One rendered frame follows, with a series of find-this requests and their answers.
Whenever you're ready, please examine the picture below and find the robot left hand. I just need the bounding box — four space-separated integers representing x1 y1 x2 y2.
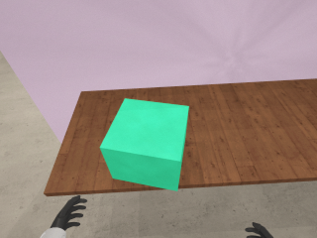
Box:
50 195 87 231

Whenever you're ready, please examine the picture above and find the robot left forearm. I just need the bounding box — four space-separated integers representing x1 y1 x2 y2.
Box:
40 227 66 238

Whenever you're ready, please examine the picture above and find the robot right hand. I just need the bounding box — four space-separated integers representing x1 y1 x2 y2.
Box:
245 222 273 238

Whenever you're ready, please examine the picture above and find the table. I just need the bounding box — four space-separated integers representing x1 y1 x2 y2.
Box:
44 78 317 196

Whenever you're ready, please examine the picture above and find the carton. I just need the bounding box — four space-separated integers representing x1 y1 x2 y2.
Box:
100 98 189 191

